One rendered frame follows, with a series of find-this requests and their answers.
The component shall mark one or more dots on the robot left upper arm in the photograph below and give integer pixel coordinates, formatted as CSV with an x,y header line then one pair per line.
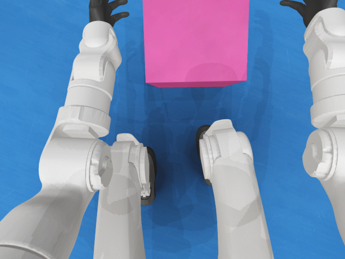
x,y
47,225

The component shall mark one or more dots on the carton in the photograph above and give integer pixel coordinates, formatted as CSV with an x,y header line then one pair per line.
x,y
195,43

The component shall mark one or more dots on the robot left forearm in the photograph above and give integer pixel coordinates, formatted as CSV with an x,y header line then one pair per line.
x,y
90,90

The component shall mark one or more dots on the robot right foot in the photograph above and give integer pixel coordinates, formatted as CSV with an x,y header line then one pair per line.
x,y
199,135

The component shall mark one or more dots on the robot right upper arm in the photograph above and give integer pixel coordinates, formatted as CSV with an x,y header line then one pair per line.
x,y
324,159

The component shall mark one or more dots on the robot right thigh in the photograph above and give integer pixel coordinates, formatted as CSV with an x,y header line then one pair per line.
x,y
241,223

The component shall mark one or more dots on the robot left hand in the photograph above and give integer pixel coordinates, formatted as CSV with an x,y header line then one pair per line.
x,y
100,10

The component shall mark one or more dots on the robot right hand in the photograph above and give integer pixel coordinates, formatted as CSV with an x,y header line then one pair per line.
x,y
311,8

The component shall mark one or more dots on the robot right forearm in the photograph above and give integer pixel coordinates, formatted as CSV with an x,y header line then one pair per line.
x,y
325,49

